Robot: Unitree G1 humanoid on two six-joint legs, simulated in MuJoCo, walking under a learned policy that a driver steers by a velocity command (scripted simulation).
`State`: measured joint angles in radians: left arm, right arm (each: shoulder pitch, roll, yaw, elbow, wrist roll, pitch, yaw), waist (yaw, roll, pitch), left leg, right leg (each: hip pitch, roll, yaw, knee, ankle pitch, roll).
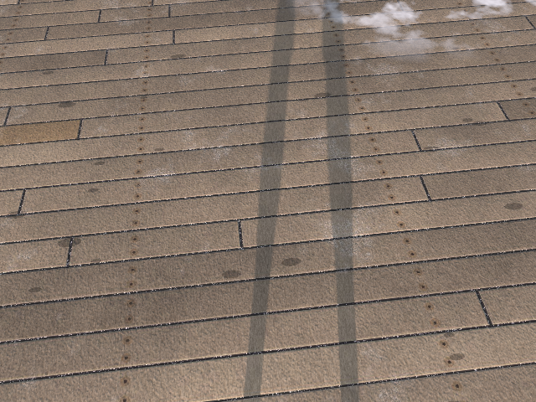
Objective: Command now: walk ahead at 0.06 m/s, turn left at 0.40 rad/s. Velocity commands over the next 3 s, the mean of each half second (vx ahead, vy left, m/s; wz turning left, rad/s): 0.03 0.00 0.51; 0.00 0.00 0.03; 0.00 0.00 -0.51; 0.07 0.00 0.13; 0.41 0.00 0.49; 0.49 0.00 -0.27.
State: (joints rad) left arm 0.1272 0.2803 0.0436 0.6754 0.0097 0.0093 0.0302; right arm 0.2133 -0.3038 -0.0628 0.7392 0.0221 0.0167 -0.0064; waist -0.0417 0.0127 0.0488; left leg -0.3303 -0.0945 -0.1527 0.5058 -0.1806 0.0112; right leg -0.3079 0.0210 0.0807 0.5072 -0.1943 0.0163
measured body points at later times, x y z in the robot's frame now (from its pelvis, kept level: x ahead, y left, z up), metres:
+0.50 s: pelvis +0.01 +0.04 +0.00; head +0.04 +0.07 +0.45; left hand +0.06 +0.36 -0.11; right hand +0.24 -0.19 -0.07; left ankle +0.00 +0.13 -0.73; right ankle +0.02 -0.12 -0.66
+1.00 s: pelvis +0.02 +0.03 +0.00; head +0.04 +0.03 +0.45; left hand +0.07 +0.34 -0.10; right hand +0.24 -0.19 -0.11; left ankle +0.00 +0.13 -0.73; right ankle +0.07 -0.10 -0.73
